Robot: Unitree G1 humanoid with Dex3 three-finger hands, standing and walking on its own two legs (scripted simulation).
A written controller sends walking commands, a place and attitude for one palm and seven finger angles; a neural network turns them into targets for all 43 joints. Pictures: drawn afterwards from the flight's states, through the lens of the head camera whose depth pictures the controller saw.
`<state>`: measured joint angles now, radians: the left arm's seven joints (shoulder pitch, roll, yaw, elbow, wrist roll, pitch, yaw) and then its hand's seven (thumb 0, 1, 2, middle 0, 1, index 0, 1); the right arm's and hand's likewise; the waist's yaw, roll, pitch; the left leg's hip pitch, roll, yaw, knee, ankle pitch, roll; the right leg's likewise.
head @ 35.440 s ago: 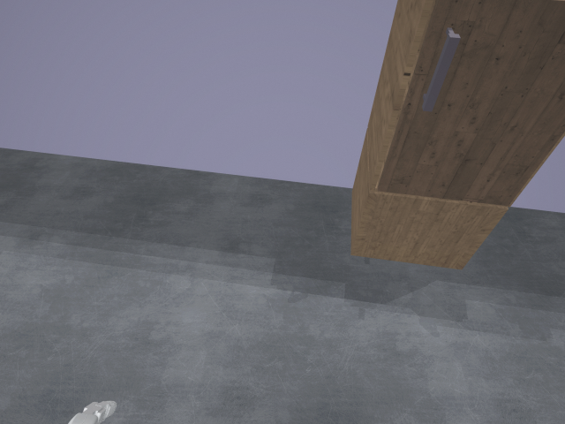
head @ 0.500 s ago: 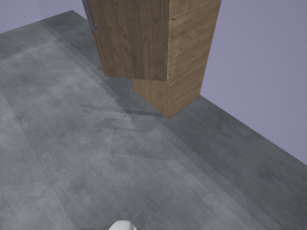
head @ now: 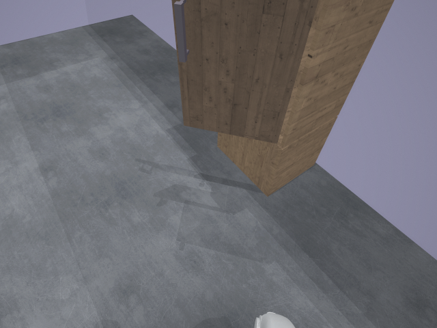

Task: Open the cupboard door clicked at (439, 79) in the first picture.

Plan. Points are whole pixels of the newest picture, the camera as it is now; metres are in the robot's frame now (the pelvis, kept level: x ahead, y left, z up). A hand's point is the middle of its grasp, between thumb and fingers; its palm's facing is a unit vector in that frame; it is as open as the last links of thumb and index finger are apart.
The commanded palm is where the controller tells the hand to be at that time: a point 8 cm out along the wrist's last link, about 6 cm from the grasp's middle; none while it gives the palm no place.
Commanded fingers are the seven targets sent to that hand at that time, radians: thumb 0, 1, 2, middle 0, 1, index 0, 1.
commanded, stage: take the last steps up to it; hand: left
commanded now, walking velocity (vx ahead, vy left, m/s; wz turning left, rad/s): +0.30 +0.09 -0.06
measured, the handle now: (183, 31) +0.93 +0.19 +0.09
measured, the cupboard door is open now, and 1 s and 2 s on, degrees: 39 39 39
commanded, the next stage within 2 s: come to a stop and stand still in 0.62 s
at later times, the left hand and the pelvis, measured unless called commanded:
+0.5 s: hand (153, 270) +0.26 +0.17 -0.16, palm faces +0.04 -0.97 -0.25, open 7.1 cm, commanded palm none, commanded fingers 0.00 0.90 0.90 -0.20 -0.30 -0.20 -0.30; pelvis +0.20 -0.02 +0.01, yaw +0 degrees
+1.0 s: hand (137, 234) +0.35 +0.24 -0.19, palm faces +0.01 -0.98 -0.19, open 7.4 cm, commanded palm none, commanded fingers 0.00 0.90 0.90 -0.20 -0.30 -0.20 -0.30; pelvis +0.33 +0.06 +0.00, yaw -3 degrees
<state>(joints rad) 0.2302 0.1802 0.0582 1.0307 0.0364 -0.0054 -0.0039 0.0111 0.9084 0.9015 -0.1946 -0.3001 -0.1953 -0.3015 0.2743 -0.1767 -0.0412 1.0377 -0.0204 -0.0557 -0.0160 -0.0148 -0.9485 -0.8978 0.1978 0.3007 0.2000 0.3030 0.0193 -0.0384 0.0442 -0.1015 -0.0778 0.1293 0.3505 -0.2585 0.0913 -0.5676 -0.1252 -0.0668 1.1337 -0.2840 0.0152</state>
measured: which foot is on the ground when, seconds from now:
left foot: down 0.00-0.28, up 0.30-0.74, down 0.76-1.00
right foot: up 0.00-0.26, down 0.28-0.76, up 0.78-1.00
